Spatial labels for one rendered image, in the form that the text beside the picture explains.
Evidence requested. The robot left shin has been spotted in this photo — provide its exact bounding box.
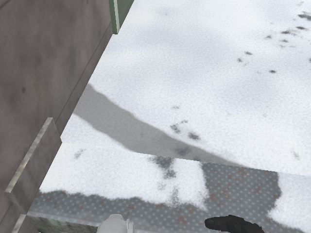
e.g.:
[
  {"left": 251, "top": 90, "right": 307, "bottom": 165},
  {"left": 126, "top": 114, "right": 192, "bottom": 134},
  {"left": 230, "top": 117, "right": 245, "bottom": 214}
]
[{"left": 97, "top": 214, "right": 124, "bottom": 230}]

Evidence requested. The right robot hand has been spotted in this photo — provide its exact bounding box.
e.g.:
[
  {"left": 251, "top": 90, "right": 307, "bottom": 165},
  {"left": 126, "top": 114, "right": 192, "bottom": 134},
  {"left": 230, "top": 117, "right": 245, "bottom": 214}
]
[{"left": 204, "top": 215, "right": 264, "bottom": 233}]

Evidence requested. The robot left thigh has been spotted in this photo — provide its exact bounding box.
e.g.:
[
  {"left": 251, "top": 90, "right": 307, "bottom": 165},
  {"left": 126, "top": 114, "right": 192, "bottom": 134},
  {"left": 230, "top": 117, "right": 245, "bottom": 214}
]
[{"left": 96, "top": 217, "right": 135, "bottom": 233}]

